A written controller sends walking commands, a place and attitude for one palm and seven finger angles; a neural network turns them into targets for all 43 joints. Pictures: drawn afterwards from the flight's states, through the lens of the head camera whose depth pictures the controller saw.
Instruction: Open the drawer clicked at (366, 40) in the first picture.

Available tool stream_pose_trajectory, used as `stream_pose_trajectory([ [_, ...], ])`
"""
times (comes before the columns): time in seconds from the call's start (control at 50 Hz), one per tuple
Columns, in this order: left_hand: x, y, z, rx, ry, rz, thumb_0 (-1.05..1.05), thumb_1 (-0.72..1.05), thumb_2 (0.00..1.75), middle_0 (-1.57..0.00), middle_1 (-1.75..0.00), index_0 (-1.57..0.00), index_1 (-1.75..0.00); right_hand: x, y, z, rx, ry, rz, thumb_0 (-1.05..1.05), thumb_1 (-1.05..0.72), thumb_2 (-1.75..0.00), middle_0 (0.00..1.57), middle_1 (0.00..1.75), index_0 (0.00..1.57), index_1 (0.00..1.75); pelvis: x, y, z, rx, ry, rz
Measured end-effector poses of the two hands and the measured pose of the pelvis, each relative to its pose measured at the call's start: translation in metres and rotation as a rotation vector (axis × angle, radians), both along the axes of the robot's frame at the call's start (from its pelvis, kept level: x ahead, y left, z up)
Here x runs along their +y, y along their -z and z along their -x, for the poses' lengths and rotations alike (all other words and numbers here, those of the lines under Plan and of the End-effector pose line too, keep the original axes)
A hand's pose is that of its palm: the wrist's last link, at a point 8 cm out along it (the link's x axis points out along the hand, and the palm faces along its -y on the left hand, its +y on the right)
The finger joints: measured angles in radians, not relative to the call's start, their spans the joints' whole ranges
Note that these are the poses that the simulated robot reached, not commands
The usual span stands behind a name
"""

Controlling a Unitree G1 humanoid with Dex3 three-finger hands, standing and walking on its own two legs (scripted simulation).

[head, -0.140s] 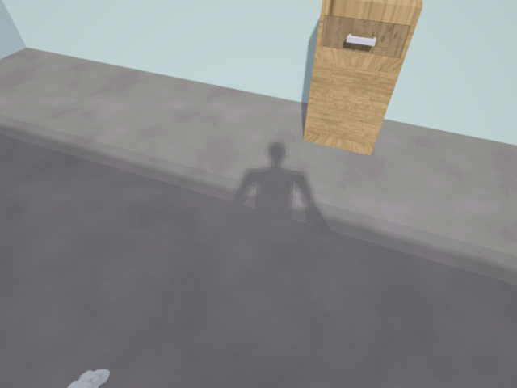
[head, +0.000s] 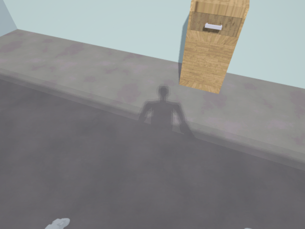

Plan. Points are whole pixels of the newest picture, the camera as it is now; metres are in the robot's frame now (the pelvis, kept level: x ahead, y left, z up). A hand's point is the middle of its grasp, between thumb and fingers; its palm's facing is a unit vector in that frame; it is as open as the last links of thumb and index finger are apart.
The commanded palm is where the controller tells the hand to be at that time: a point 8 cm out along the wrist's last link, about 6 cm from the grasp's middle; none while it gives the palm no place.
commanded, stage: stand and wait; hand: left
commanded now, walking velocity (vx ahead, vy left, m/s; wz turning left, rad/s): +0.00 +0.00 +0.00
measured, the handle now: (213, 25) +1.61 -0.42 -0.10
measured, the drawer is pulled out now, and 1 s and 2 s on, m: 0.00 0.00 0.00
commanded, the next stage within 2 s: look at it before walking up in 0.68 s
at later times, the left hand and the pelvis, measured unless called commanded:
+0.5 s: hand out of the picture +0.05 +0.25 -0.15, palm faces -0.03 -0.94 -0.34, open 7.4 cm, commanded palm none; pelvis -0.01 +0.00 +0.01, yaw +0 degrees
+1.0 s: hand out of the picture +0.06 +0.24 -0.15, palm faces -0.03 -0.94 -0.33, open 7.4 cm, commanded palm none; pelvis -0.02 +0.00 +0.01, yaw +0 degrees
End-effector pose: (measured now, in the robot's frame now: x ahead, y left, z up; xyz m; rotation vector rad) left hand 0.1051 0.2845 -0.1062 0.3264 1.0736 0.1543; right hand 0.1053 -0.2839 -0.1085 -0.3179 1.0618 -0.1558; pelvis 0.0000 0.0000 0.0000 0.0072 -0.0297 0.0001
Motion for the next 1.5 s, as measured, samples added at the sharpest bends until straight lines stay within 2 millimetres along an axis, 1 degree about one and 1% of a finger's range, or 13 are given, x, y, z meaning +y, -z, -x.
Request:
stream_pose_trajectory([
  [0.06,-0.002,0.002,0.006,0.013,-0.006,0.009,0.00,0.90,0.90,-0.20,-0.30,-0.20,-0.30,0.001,0.000,0.000,0.003,-0.003,-0.003,0.01,-0.90,-0.90,0.21,0.30,0.21,0.30,-0.001,-0.001,0.002,-0.001,0.000,0.000],
  [0.14,-0.003,0.004,0.017,0.041,-0.018,0.012,0.00,0.90,0.90,-0.20,-0.30,-0.20,-0.30,0.001,0.000,0.006,0.020,0.000,-0.003,0.01,-0.90,-0.90,0.21,0.30,0.21,0.30,-0.001,-0.002,0.005,-0.003,0.000,0.000],
  [0.32,0.003,0.008,0.045,0.111,-0.045,0.001,0.00,0.90,0.90,-0.20,-0.30,-0.20,-0.30,-0.007,0.003,0.030,0.088,0.024,0.009,0.01,-0.90,-0.90,0.21,0.30,0.21,0.30,-0.002,-0.004,0.010,-0.007,0.001,0.002],
  [0.46,0.007,0.007,0.056,0.137,-0.055,-0.006,0.00,0.90,0.90,-0.20,-0.30,-0.20,-0.30,-0.011,0.005,0.047,0.130,0.039,0.015,0.01,-0.90,-0.90,0.21,0.30,0.21,0.30,-0.003,-0.005,0.013,-0.010,0.000,0.003],
  [0.56,0.007,0.006,0.057,0.136,-0.054,-0.008,0.00,0.90,0.90,-0.20,-0.30,-0.20,-0.30,-0.012,0.005,0.053,0.142,0.045,0.014,0.01,-0.90,-0.90,0.21,0.30,0.21,0.30,-0.003,-0.006,0.016,-0.011,0.000,0.003],
  [0.68,0.006,0.005,0.055,0.126,-0.049,-0.006,0.00,0.90,0.90,-0.20,-0.30,-0.20,-0.30,-0.011,0.005,0.056,0.142,0.047,0.009,0.01,-0.90,-0.90,0.21,0.30,0.21,0.30,-0.003,-0.007,0.017,-0.012,0.000,0.003],
  [0.92,0.004,0.005,0.051,0.113,-0.039,0.000,0.00,0.90,0.90,-0.20,-0.30,-0.20,-0.30,-0.010,0.004,0.054,0.131,0.049,0.005,0.01,-0.90,-0.90,0.21,0.30,0.21,0.30,-0.002,-0.007,0.019,-0.012,0.003,0.004],
  [1.18,0.005,0.006,0.056,0.131,-0.047,-0.001,0.00,0.90,0.90,-0.20,-0.30,-0.20,-0.30,-0.010,0.003,0.055,0.143,0.046,0.010,0.01,-0.90,-0.90,0.21,0.30,0.21,0.30,-0.002,-0.008,0.018,-0.011,0.000,0.004],
  [1.42,0.006,0.005,0.058,0.141,-0.053,-0.006,0.00,0.90,0.90,-0.20,-0.30,-0.20,-0.30,-0.010,0.003,0.050,0.141,0.042,0.007,0.01,-0.90,-0.90,0.21,0.30,0.21,0.30,-0.002,-0.009,0.016,-0.011,0.000,0.004],
  [1.5,0.001,0.008,0.060,0.153,-0.057,0.000,0.00,0.90,0.90,-0.20,-0.30,-0.20,-0.30,-0.006,0.007,0.050,0.139,0.050,-0.002,0.01,-0.90,-0.90,0.20,0.30,0.21,0.30,-0.003,-0.007,0.012,-0.008,0.019,0.004],
])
